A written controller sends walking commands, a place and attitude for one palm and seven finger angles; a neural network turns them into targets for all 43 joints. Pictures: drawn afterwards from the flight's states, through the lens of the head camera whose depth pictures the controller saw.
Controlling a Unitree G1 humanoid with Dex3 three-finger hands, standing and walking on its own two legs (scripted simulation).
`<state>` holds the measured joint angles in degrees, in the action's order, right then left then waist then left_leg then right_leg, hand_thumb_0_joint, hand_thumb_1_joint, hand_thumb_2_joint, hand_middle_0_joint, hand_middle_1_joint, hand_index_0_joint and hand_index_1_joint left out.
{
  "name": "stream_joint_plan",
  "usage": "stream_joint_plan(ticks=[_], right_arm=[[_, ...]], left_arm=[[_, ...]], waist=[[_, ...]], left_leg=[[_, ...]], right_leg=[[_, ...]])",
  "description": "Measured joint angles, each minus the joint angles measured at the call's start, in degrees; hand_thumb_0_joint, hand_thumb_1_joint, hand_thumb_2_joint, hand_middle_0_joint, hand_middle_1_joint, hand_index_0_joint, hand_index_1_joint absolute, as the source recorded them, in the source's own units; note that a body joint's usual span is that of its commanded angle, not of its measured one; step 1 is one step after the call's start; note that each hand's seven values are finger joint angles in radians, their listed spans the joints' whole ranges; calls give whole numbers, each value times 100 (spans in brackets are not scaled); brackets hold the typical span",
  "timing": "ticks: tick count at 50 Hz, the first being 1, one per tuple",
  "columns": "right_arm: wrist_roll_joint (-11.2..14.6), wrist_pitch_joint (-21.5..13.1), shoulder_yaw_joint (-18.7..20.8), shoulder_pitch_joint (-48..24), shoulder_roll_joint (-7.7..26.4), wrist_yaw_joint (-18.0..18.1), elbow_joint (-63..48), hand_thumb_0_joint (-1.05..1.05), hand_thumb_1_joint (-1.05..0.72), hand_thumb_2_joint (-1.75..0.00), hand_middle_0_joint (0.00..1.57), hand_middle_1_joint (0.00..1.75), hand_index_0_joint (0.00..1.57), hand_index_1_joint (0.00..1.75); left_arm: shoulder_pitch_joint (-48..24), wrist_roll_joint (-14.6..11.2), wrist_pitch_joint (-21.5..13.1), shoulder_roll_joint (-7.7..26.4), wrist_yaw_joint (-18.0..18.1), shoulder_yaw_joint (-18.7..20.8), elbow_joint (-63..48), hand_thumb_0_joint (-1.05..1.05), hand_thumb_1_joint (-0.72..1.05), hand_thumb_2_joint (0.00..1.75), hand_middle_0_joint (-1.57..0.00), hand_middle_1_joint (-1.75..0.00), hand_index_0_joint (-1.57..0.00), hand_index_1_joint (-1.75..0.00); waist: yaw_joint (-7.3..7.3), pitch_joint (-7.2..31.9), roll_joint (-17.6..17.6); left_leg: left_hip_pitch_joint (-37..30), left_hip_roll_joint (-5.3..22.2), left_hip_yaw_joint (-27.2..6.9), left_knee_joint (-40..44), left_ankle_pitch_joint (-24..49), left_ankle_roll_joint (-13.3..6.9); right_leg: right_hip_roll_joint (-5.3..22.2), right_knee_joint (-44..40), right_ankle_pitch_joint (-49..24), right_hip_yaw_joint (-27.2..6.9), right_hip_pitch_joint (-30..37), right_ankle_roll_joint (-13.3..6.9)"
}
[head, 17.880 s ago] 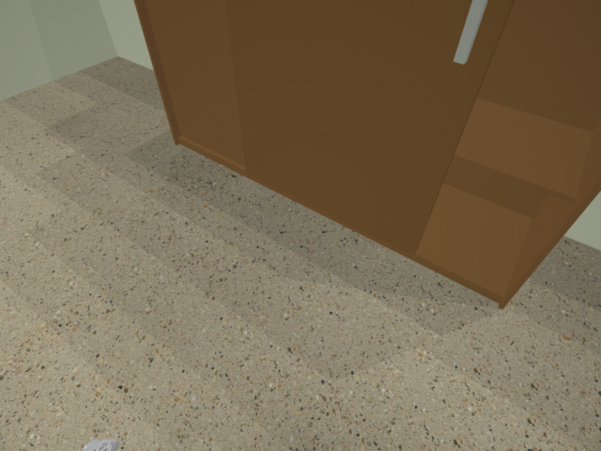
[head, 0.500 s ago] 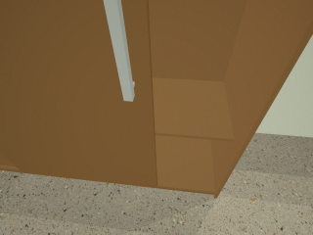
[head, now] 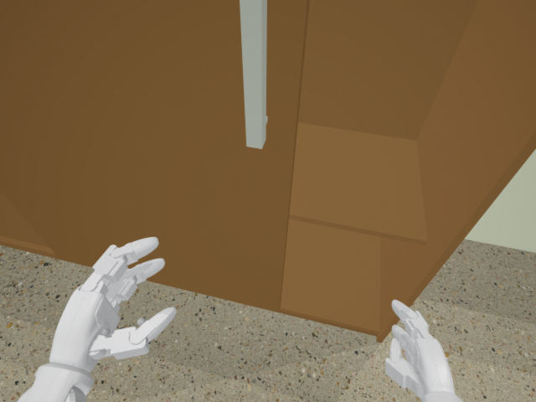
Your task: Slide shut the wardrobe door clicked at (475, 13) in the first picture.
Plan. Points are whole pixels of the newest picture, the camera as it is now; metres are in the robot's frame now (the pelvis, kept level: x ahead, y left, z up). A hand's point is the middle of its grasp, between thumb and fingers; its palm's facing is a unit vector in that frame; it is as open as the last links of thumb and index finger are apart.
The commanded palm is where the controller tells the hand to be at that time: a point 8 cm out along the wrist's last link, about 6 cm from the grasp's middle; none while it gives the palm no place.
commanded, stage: raise the hand with hooked fingers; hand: left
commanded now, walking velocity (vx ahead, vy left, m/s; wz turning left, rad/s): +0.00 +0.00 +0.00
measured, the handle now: (259, 53) +0.52 +0.09 +0.27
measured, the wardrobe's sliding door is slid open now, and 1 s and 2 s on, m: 0.36 0.36 0.36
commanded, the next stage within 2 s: move the hooked fingers beside the handle in 1.46 s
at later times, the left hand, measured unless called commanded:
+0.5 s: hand (91, 231) +0.24 +0.24 +0.18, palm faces -0.02 -0.99 -0.14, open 12.8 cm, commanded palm +0.21 +0.28 +0.20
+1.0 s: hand (29, 122) +0.29 +0.28 +0.29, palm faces +0.03 -0.98 -0.18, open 13.9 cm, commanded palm +0.25 +0.31 +0.29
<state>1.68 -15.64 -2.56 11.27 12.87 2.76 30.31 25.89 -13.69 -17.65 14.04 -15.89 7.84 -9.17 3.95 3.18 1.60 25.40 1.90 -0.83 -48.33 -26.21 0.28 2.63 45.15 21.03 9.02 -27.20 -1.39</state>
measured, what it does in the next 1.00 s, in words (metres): stands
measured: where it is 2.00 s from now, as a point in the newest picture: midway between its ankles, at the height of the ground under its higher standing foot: outside the picture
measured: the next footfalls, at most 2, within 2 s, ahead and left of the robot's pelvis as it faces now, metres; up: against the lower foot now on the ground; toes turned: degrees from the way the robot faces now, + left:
none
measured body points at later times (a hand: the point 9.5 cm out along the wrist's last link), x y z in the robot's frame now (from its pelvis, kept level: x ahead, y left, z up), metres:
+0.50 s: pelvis +0.00 +0.01 +0.03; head -0.03 +0.00 +0.48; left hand +0.24 +0.29 +0.19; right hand +0.18 -0.24 -0.02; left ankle -0.01 +0.12 -0.70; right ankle +0.03 -0.11 -0.70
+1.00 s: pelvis +0.01 +0.00 +0.04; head -0.02 -0.03 +0.49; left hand +0.28 +0.33 +0.30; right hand +0.21 -0.22 -0.03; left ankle -0.01 +0.12 -0.70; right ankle +0.03 -0.11 -0.70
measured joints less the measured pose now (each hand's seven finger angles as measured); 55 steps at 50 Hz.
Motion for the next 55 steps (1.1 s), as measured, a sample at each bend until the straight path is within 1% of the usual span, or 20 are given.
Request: stream_joint_plan(ticks=[2,5,8,11,14,17,21,28,36,41,45,51,55], right_arm=[[26,-62,-133,75,-66,17,224,1,-90,-90,20,30,20,30],[54,-120,-249,200,-135,37,445,2,-90,-90,21,30,21,30],[64,-195,-263,354,-125,55,524,2,-90,-90,21,30,21,30],[79,-311,-204,493,-16,62,549,2,-89,-90,21,30,21,30],[100,-427,-112,575,147,80,587,2,-90,-90,21,30,21,30],[136,-516,-29,581,300,121,642,2,-90,-90,21,30,20,30],[179,-563,15,470,403,197,690,2,-90,-90,20,30,20,30],[193,-531,-98,203,341,238,659,2,-90,-90,20,30,20,30],[222,-252,-296,-4,212,167,626,2,-90,-90,20,30,20,30],[252,-66,-352,-62,213,144,651,2,-90,-90,21,30,20,30],[269,41,-354,-74,260,125,680,2,-90,-90,21,30,20,30],[310,170,-299,-60,386,105,704,2,-90,-90,21,30,20,30],[362,258,-238,-77,476,67,666,2,-90,-90,20,30,20,30]], left_arm=[[-347,-70,174,86,-236,61,79,1,31,64,-24,-68,-24,-68],[-706,-186,643,227,-458,236,251,1,23,61,-25,-73,-25,-73],[-835,-325,1059,350,-494,493,316,1,16,58,-26,-77,-26,-77],[-851,-435,1246,414,-431,746,229,1,10,55,-26,-82,-26,-82],[-898,-492,1319,443,-389,908,87,0,3,52,-27,-86,-27,-86],[-1020,-481,1406,477,-388,984,15,0,-4,49,-27,-91,-27,-91],[-1315,-463,1628,595,-427,1073,92,0,-14,45,-28,-97,-28,-97],[-2035,-526,2029,882,-636,1395,400,0,-30,38,-29,-108,-29,-107],[-2807,-599,2627,1199,-993,1784,727,-1,-45,32,-30,-117,-30,-117],[-3271,-568,2956,1405,-1145,1930,953,-1,-48,31,-30,-119,-30,-119],[-3610,-554,3137,1602,-1264,2084,1132,-1,-49,30,-31,-120,-31,-120],[-4147,-516,3338,1927,-1414,2257,1541,-1,-50,30,-31,-120,-31,-120],[-4208,-527,3431,2009,-1499,2264,1739,-1,-50,30,-30,-120,-31,-120]], waist=[[-35,-18,59],[-159,-17,115],[-280,0,114],[-340,-9,95],[-318,-50,75],[-263,-87,65],[-184,-150,55],[-65,-220,93],[35,-195,189],[57,-203,237],[43,-204,263],[15,-175,282],[-27,-169,294]], left_leg=[[-88,-5,-5,111,64,-7],[-288,-14,70,376,186,-29],[-512,-23,184,672,310,-48],[-726,-30,267,919,408,-60],[-928,-38,309,1114,488,-73],[-1119,-56,320,1291,565,-86],[-1368,-78,321,1532,679,-93],[-1754,-82,298,1945,872,-73],[-1969,-76,264,2261,1019,-41],[-2018,-78,232,2375,1080,-26],[-2045,-72,219,2442,1111,-13],[-2027,-67,214,2489,1137,0],[-1939,-63,246,2444,1121,3]], right_leg=[[-5,-139,-75,9,104,12],[-15,-381,-210,-57,266,33],[-27,-611,-336,-162,417,53],[-39,-815,-438,-239,583,69],[-47,-1000,-525,-277,767,84],[-42,-1174,-602,-284,957,99],[-37,-1397,-702,-281,1204,106],[-63,-1790,-869,-250,1593,86],[-88,-2065,-976,-209,1804,57],[-91,-2145,-1003,-178,1849,41],[-100,-2193,-1016,-164,1873,28],[-108,-2211,-1023,-160,1841,14],[-110,-2150,-1011,-194,1731,13]])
